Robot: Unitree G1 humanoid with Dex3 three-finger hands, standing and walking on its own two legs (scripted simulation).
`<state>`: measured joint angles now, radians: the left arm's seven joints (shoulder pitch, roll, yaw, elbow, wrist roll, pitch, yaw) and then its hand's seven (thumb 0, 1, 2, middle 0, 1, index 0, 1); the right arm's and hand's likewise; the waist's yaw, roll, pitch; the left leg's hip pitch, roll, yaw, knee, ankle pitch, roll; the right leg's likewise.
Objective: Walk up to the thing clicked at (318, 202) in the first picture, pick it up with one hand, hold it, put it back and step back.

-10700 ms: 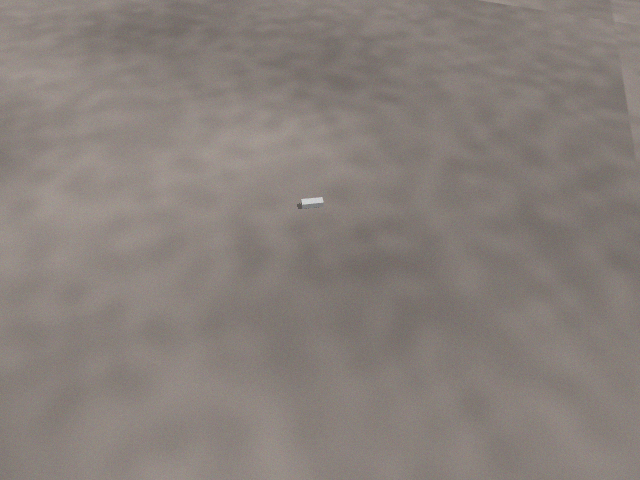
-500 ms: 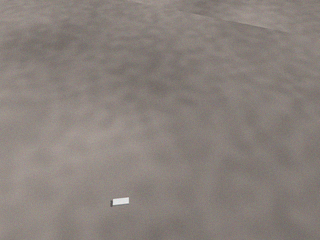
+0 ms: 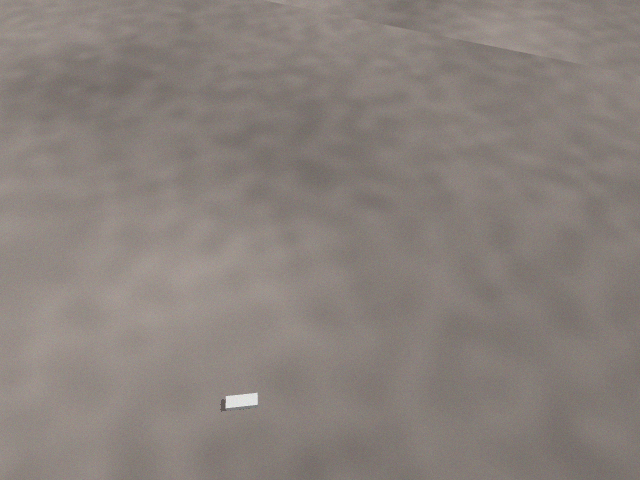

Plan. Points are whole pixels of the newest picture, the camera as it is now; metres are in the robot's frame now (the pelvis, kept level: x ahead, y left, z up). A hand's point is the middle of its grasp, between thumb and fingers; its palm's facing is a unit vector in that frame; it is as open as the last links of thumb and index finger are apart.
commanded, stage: stand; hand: left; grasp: from above
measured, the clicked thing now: (242, 401) +0.44 +0.23 -0.77
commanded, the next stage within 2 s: rise first in 0.20 s
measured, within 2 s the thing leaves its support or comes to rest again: neither
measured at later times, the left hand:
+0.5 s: hand out of the picture +0.14 +0.25 -0.17, palm faces +0.00 -0.95 -0.32, open 8.2 cm
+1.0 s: hand out of the picture +0.13 +0.27 -0.23, palm faces -0.14 -0.88 -0.46, open 12.4 cm
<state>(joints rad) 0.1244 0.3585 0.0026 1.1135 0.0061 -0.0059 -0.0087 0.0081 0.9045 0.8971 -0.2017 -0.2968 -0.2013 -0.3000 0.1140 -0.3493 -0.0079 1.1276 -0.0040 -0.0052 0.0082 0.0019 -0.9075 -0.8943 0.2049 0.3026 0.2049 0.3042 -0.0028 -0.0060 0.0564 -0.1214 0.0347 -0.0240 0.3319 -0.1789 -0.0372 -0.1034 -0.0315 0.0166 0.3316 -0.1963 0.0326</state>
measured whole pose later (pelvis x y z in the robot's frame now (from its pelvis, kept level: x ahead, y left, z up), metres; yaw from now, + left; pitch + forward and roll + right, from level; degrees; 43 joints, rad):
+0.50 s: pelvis -0.01 +0.00 -0.02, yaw +0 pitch +5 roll +0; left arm -0.05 0.34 0.13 1.08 0.07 -0.03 -0.04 0.01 0.63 0.83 -0.27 -0.50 -0.26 -0.51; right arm 0.18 -0.28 -0.02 0.85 0.03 -0.05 -0.03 0.00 -0.90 -0.89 0.20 0.30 0.20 0.30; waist -0.02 -0.01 0.04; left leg -0.39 0.03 -0.04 0.56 -0.26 -0.04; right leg -0.37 -0.03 0.01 0.56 -0.27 0.03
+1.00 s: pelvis -0.01 +0.01 -0.09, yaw +0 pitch +17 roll -2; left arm 0.20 0.31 0.15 0.54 0.26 0.17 0.01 0.00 -0.24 0.73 -0.37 -0.76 -0.36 -0.78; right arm 0.18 -0.23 -0.05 0.59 0.01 -0.11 -0.01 0.01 -0.90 -0.89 0.20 0.30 0.20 0.30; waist -0.02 0.00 -0.09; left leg -0.87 0.03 -0.05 1.10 -0.52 -0.03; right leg -0.83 -0.02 0.02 1.06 -0.52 0.05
